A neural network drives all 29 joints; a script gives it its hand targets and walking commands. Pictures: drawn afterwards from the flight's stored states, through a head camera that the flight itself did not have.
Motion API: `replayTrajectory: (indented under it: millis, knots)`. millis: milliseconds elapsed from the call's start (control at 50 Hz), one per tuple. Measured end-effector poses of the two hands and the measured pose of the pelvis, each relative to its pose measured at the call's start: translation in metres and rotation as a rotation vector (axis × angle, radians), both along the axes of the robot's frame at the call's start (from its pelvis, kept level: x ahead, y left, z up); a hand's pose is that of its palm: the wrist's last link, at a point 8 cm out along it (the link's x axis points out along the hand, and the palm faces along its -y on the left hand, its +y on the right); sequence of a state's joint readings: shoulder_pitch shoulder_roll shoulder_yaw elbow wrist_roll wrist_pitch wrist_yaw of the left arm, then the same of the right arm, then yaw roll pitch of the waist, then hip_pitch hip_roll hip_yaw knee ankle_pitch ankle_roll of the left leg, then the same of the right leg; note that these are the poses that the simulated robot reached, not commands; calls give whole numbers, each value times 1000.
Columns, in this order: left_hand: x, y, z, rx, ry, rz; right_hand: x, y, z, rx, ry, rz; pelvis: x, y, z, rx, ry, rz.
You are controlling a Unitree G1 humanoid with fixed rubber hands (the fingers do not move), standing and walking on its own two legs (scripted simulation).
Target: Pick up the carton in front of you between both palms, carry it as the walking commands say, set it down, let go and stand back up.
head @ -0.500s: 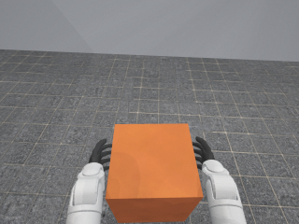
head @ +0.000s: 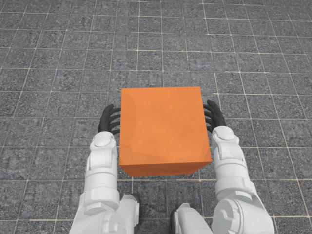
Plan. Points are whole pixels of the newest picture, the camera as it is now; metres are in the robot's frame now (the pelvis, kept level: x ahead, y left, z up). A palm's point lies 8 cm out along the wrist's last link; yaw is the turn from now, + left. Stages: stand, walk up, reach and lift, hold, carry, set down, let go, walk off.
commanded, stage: set down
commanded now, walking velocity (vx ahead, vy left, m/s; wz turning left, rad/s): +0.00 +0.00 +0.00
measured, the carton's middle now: (160, 137) +0.38 +0.00 -0.12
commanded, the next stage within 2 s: none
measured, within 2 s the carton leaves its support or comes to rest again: neither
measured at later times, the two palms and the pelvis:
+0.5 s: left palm (115, 137) +0.40 +0.16 -0.21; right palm (198, 129) +0.44 -0.14 -0.20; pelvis -0.02 -0.02 -0.14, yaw -2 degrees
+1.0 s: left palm (117, 141) +0.44 +0.17 -0.38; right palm (184, 136) +0.47 -0.12 -0.37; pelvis -0.04 -0.01 -0.26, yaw -4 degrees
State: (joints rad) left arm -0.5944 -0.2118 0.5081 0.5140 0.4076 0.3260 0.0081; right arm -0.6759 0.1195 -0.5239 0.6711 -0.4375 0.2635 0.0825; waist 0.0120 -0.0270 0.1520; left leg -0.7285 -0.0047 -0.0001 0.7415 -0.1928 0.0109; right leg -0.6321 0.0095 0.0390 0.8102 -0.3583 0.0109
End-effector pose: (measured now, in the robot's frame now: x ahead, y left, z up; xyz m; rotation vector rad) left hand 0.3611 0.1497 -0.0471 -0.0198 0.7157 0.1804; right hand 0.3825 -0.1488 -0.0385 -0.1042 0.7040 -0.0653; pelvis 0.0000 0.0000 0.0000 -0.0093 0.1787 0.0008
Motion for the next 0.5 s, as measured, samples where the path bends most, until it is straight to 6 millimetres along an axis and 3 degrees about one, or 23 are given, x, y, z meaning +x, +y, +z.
replayTrajectory:
  millis: [100,160,300,500]
  knots:
    - [5,-4,-61,-5,-23,12,6,-4,-60,13,-21,-5,-8,3,-29,-2,172,-11]
    - [10,-5,-87,-12,-50,27,14,-5,-86,29,-46,-11,-11,1,-50,0,269,-21]
    - [27,-2,-118,-28,-88,63,37,-1,-117,75,-81,-15,-14,-6,-94,5,408,-28]
    - [43,5,-166,-16,-32,57,56,7,-164,78,-25,-17,-17,-18,-137,-1,521,-25]
